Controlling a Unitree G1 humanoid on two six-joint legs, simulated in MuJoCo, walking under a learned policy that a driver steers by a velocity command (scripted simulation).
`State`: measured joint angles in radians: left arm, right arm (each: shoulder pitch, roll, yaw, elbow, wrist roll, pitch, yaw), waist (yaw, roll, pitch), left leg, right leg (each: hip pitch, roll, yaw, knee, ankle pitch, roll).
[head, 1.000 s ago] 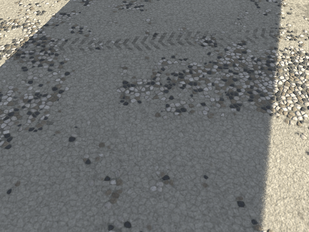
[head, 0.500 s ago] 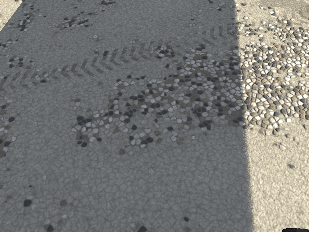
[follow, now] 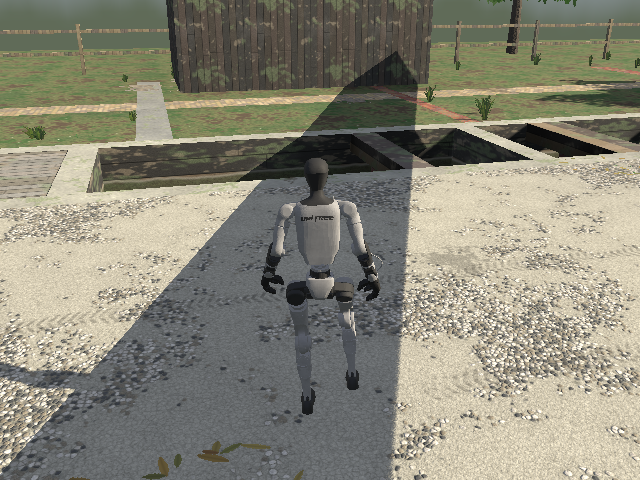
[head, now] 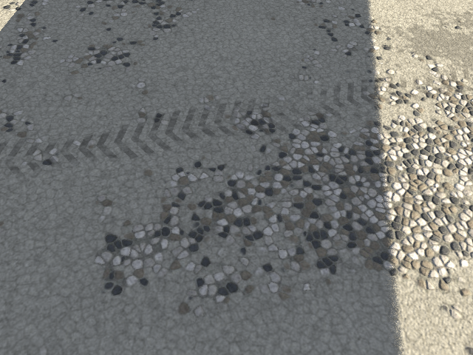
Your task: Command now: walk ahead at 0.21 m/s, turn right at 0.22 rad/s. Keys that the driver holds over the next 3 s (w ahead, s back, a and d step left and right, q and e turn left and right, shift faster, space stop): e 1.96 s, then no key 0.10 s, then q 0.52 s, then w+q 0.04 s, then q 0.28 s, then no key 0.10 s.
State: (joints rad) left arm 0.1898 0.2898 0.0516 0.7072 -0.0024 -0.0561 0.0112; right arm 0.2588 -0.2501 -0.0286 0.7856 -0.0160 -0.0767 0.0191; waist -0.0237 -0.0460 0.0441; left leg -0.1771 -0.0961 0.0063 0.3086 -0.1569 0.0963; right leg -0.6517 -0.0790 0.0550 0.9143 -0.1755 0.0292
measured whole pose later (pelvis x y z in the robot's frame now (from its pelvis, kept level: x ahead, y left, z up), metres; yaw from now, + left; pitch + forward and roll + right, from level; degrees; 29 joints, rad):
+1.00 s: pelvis +0.15 +0.02 -0.01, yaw -33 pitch +2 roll -1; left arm 0.17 0.30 0.08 0.60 -0.02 0.07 0.00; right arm 0.17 -0.28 -0.07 0.71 0.00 0.02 -0.03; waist -0.03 -0.01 0.05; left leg -0.25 0.08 0.11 0.46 -0.23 -0.01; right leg -0.41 -0.03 0.00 0.81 -0.39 0.08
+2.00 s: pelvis +0.10 +0.00 -0.02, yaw -69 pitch +1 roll +1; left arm 0.18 0.30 0.08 0.59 0.00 0.05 -0.01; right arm 0.14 -0.32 -0.09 0.70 0.00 0.02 -0.02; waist -0.01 0.04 0.06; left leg -0.37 0.10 0.07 0.84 -0.49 -0.06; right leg -0.31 0.01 -0.01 0.59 -0.31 -0.04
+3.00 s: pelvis +0.08 -0.03 +0.00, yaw -45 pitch +1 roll +0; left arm 0.17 0.26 0.06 0.71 0.01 -0.01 0.02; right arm 0.19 -0.36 -0.09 0.64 0.02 0.06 -0.03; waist 0.01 0.05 0.06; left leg -0.50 -0.02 -0.09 1.09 -0.45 -0.09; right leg -0.22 0.00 -0.03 0.43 -0.23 -0.02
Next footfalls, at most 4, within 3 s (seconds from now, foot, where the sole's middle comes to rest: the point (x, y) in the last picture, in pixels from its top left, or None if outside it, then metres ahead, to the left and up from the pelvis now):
0.24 right None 0.22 -0.13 -0.78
0.64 left None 0.26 0.11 -0.78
1.08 right None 0.10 -0.11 -0.78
1.52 left None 0.27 0.04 -0.78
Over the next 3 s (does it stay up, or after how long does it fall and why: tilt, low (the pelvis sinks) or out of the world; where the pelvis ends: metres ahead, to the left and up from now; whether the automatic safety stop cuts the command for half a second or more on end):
stays up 0.08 -0.03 0.00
